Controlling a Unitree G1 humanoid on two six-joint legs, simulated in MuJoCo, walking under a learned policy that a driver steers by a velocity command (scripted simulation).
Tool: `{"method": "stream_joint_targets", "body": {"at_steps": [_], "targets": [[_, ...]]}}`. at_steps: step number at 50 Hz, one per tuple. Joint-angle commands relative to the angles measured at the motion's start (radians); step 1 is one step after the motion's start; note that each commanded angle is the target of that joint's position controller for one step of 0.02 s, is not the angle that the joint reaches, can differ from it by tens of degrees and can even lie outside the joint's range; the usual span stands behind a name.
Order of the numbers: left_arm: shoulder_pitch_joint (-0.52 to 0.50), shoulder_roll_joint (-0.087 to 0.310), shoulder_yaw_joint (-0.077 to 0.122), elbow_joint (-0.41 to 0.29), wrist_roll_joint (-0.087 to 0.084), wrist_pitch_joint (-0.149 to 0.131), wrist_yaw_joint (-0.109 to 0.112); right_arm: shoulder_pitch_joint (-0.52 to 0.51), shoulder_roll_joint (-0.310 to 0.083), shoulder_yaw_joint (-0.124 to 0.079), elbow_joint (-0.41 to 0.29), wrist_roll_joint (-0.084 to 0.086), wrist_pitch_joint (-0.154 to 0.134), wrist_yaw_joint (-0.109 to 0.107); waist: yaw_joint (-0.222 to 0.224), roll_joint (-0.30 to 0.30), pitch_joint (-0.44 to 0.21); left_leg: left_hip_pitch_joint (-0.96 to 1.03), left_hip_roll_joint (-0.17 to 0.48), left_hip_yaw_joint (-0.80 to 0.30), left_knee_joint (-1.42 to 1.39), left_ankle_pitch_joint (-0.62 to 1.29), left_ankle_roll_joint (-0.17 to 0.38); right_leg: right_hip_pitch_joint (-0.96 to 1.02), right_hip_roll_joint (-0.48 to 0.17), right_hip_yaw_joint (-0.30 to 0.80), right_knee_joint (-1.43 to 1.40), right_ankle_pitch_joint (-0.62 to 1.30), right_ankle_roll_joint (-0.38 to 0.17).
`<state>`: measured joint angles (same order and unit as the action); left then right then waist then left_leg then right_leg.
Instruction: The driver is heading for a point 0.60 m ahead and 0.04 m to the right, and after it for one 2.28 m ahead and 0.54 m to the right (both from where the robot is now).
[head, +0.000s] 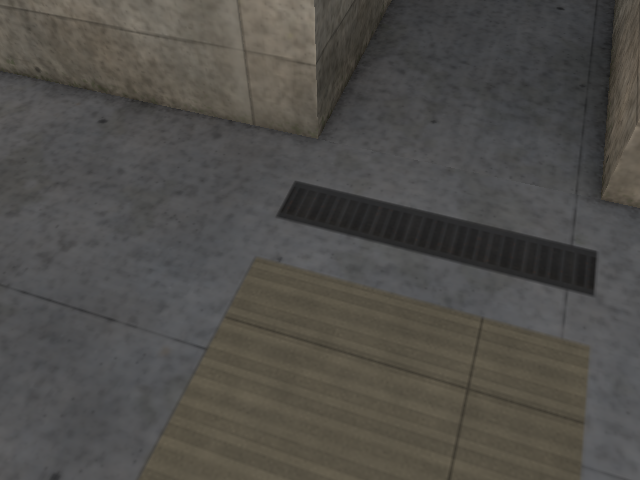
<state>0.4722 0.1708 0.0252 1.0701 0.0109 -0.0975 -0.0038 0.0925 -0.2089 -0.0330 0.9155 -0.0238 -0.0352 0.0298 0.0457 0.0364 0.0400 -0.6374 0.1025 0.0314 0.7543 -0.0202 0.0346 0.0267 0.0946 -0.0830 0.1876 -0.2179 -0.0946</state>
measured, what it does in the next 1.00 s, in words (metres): walks ahead, turning right: left foot, then right foot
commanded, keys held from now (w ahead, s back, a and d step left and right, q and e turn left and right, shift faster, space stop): w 0.36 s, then w+e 0.64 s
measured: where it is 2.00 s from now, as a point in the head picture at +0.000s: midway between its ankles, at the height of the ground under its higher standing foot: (431, 263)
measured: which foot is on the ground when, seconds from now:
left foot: up 0.00-0.16, down 0.18-0.76, up 0.78-1.00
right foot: down 0.00-0.20, up 0.22-0.72, down 0.74-1.00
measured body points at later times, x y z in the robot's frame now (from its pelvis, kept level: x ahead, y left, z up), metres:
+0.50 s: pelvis +0.27 +0.05 +0.00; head +0.28 +0.05 +0.45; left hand +0.38 +0.28 -0.14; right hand +0.21 -0.19 -0.14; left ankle +0.23 +0.11 -0.75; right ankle +0.39 -0.11 -0.68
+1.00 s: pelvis +0.53 -0.03 +0.00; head +0.56 -0.05 +0.45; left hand +0.62 +0.23 -0.13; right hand +0.60 -0.31 -0.13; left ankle +0.67 +0.12 -0.67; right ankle +0.51 -0.06 -0.75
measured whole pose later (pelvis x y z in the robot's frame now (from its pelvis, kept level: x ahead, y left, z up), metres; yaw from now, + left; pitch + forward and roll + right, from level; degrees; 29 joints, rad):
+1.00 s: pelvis +0.53 -0.03 +0.00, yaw -18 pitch +0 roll +0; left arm 0.34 0.24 0.08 0.97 0.00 -0.05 0.00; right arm 0.13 -0.24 -0.05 0.83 -0.04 -0.05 0.01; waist 0.03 0.03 0.05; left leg -0.63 0.13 -0.04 0.99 -0.21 -0.04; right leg -0.14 0.15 0.03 0.32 -0.18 -0.14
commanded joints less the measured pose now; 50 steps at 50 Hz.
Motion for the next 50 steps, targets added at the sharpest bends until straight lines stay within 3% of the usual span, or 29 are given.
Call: {"method": "stream_joint_targets", "body": {"at_steps": [1, 5, 7, 8, 9, 10, 11, 12, 13, 15, 17, 19, 21, 25, 30, 33, 35, 36, 37, 38, 39, 40, 41, 42, 43, 45, 47, 50], "targets": [[0.070, 0.128, 0.018, -0.017, 0.005, -0.010, 0.010, -0.119, -0.036, 0.002, -0.080, 0.004, -0.012, -0.001, 0.007, -0.102, 0.072, -0.004, -0.037, 0.044, -0.095, 0.031, 0.008, -0.014, -0.279, 0.135, -0.054, 0.425, -0.095], [0.080, 0.143, 0.022, 0.002, 0.018, -0.001, 0.024, -0.152, -0.054, -0.004, -0.106, 0.003, -0.026, -0.004, -0.005, -0.101, 0.077, 0.020, -0.064, 0.047, -0.177, -0.088, 0.054, 0.109, -0.327, 0.135, 0.030, 0.582, -0.102], [0.045, 0.158, 0.027, 0.002, 0.019, 0.001, 0.027, -0.025, -0.071, -0.018, -0.068, 0.003, -0.037, -0.015, -0.066, -0.111, 0.012, 0.215, -0.123, 0.073, -0.229, -0.157, 0.090, 0.101, -0.315, 0.105, 0.186, 0.834, -0.077], [0.026, 0.160, 0.027, 0.000, 0.014, 0.004, 0.024, 0.135, -0.088, -0.030, -0.012, -0.002, -0.046, -0.024, -0.133, -0.087, -0.068, 0.409, -0.150, 0.087, -0.293, -0.117, 0.115, 0.055, -0.281, 0.074, 0.362, 0.861, -0.058], [0.014, 0.143, 0.019, -0.022, 0.004, 0.002, 0.021, 0.317, -0.147, -0.052, 0.036, -0.024, -0.056, -0.036, -0.198, -0.047, -0.178, 0.683, -0.026, -0.048, -0.295, -0.146, 0.162, -0.135, -0.244, 0.051, 0.605, 0.633, -0.039], [0.107, 0.049, 0.000, -0.049, -0.038, 0.001, 0.009, 0.432, -0.256, -0.081, 0.046, -0.043, -0.054, -0.039, -0.180, 0.164, -0.326, 0.983, 0.286, -0.524, -0.359, -0.246, 0.299, -0.495, -0.075, -0.025, 1.017, 0.045, 0.014], [0.078, 0.130, 0.026, -0.037, -0.010, 0.004, 0.009, 0.371, -0.225, -0.077, 0.044, -0.002, -0.038, -0.027, -0.160, 0.086, -0.318, 0.933, 0.309, -0.705, -0.475, -0.258, 0.315, -0.613, -0.039, 0.106, 1.141, -0.281, 0.000], [-0.012, 0.134, 0.033, -0.067, 0.000, 0.006, 0.008, 0.251, -0.183, -0.065, 0.029, 0.015, -0.035, -0.024, -0.108, 0.043, -0.147, 0.784, 0.270, -0.534, -0.494, -0.299, 0.280, -0.674, -0.104, 0.129, 1.144, -0.195, -0.007], [-0.069, 0.118, 0.030, -0.080, 0.004, 0.001, 0.003, 0.181, -0.117, -0.048, 0.017, 0.015, -0.041, -0.018, -0.087, -0.005, -0.060, 0.644, 0.227, -0.424, -0.540, -0.243, 0.250, -0.655, -0.140, 0.127, 1.088, -0.122, -0.005], [-0.069, 0.083, 0.029, -0.078, 0.024, 0.022, -0.005, 0.155, -0.049, -0.027, 0.037, 0.016, -0.054, -0.023, -0.026, 0.013, 0.007, 0.480, 0.136, -0.267, -0.592, -0.134, 0.180, -0.560, -0.185, 0.119, 0.977, -0.068, 0.012], [-0.059, 0.060, 0.028, -0.074, 0.031, 0.043, -0.016, 0.211, -0.051, -0.024, 0.065, 0.013, -0.069, -0.028, -0.009, 0.017, 0.001, 0.451, 0.109, -0.201, -0.606, -0.022, 0.178, -0.528, -0.185, 0.098, 0.946, -0.043, 0.029], [-0.116, 0.064, 0.030, -0.097, 0.027, 0.057, -0.022, 0.250, -0.084, -0.030, 0.082, 0.013, -0.078, -0.030, -0.003, 0.014, 0.018, 0.461, 0.100, -0.148, -0.630, 0.012, 0.179, -0.588, -0.196, 0.086, 0.902, 0.014, 0.043], [-0.202, 0.073, 0.031, -0.125, 0.020, 0.063, -0.025, 0.288, -0.090, -0.029, 0.091, 0.009, -0.080, -0.031, -0.021, 0.015, 0.044, 0.483, 0.094, -0.104, -0.654, 0.018, 0.166, -0.658, -0.204, 0.089, 0.838, 0.087, 0.051], [-0.347, 0.063, 0.022, -0.176, 0.008, 0.059, -0.030, 0.339, -0.077, -0.019, 0.101, 0.008, -0.083, -0.037, -0.053, 0.018, 0.069, 0.534, 0.080, -0.009, -0.661, 0.095, 0.130, -0.686, -0.178, 0.080, 0.644, 0.217, 0.047], [-0.480, 0.057, 0.010, -0.230, 0.014, 0.053, -0.035, 0.418, -0.082, -0.017, 0.130, 0.003, -0.082, -0.055, -0.091, 0.017, 0.088, 0.683, 0.121, 0.072, -0.620, 0.252, 0.118, -0.678, -0.151, 0.004, 0.472, 0.221, 0.011], [-0.468, 0.069, 0.018, -0.243, 0.018, 0.049, -0.033, 0.408, -0.108, -0.023, 0.133, -0.001, -0.074, -0.068, -0.066, 0.030, 0.065, 0.770, 0.144, 0.119, -0.494, 0.551, 0.107, -0.609, -0.102, -0.046, 0.417, 0.097, -0.036], [-0.349, 0.095, 0.035, -0.212, 0.020, 0.046, -0.025, 0.388, -0.136, -0.030, 0.129, -0.004, -0.062, -0.073, -0.013, 0.054, -0.013, 0.789, 0.148, 0.151, -0.283, 0.812, 0.098, -0.463, -0.029, -0.087, 0.399, 0.000, -0.082], [-0.228, 0.116, 0.049, -0.175, 0.024, 0.040, -0.023, 0.378, -0.149, -0.034, 0.121, -0.002, -0.053, -0.071, 0.036, 0.052, -0.080, 0.748, 0.141, 0.169, -0.102, 0.792, 0.087, -0.316, 0.000, -0.086, 0.341, 0.011, -0.110], [-0.074, 0.176, 0.076, -0.134, 0.039, 0.035, -0.016, 0.353, -0.151, -0.034, 0.095, 0.004, -0.052, -0.067, 0.109, 0.015, -0.160, 0.566, 0.122, 0.180, 0.152, 0.591, 0.062, -0.075, -0.067, 0.038, 0.293, 0.003, -0.163], [-0.002, 0.296, 0.110, -0.145, 0.047, 0.039, -0.003, 0.383, -0.066, -0.018, 0.028, 0.031, -0.060, -0.046, 0.089, -0.203, -0.282, 0.159, -0.031, 0.194, 0.573, -0.094, 0.006, 0.254, -0.381, 0.522, 0.261, 0.002, -0.317], [-0.024, 0.297, 0.109, -0.145, 0.013, 0.056, -0.007, 0.303, -0.114, -0.031, -0.006, 0.019, -0.071, -0.037, 0.078, -0.158, -0.323, -0.032, -0.149, -0.007, 0.725, -0.491, 0.000, 0.296, -0.459, 0.833, 0.113, 0.044, -0.369], [-0.096, 0.279, 0.103, -0.145, -0.001, 0.062, -0.004, 0.202, -0.119, -0.032, -0.042, 0.014, -0.082, -0.030, 0.052, -0.092, -0.162, -0.126, -0.067, -0.068, 0.689, -0.390, 0.010, 0.178, -0.418, 0.654, 0.094, 0.041, -0.323], [-0.152, 0.222, 0.090, -0.153, -0.003, 0.061, -0.003, 0.186, -0.117, -0.030, -0.049, 0.017, -0.092, -0.029, 0.016, -0.033, -0.079, -0.090, -0.031, -0.062, 0.597, -0.309, 0.009, 0.042, -0.383, 0.551, 0.065, 0.113, -0.274], [-0.197, 0.187, 0.080, -0.161, -0.004, 0.057, -0.001, 0.194, -0.107, -0.032, -0.043, 0.010, -0.085, -0.031, -0.028, 0.005, -0.025, -0.030, -0.005, -0.061, 0.513, -0.287, -0.001, -0.071, -0.330, 0.466, 0.046, 0.203, -0.230], [-0.218, 0.162, 0.071, -0.163, -0.011, 0.051, 0.004, 0.212, -0.097, -0.030, -0.045, -0.010, -0.065, -0.032, -0.062, -0.006, -0.011, 0.035, 0.010, -0.062, 0.454, -0.283, -0.019, -0.153, -0.282, 0.399, 0.033, 0.267, -0.204], [-0.201, 0.171, 0.069, -0.163, -0.014, 0.031, 0.005, 0.222, -0.078, -0.028, -0.053, -0.026, -0.027, -0.025, -0.081, -0.032, -0.027, 0.084, 0.010, -0.047, 0.389, -0.276, -0.048, -0.203, -0.237, 0.346, 0.027, 0.350, -0.198], [-0.165, 0.205, 0.076, -0.160, -0.014, 0.024, 0.004, 0.170, -0.078, -0.028, -0.082, -0.025, -0.010, -0.020, -0.076, -0.052, -0.019, 0.057, 0.010, -0.031, 0.313, -0.220, -0.071, -0.222, -0.212, 0.324, 0.013, 0.365, -0.193], [-0.097, 0.210, 0.077, -0.160, -0.012, 0.028, 0.002, 0.025, -0.092, -0.029, -0.141, -0.019, -0.004, -0.018, -0.027, -0.078, 0.009, -0.025, 0.007, -0.024, 0.170, -0.105, -0.091, -0.186, -0.198, 0.345, -0.001, 0.341, -0.166]]}}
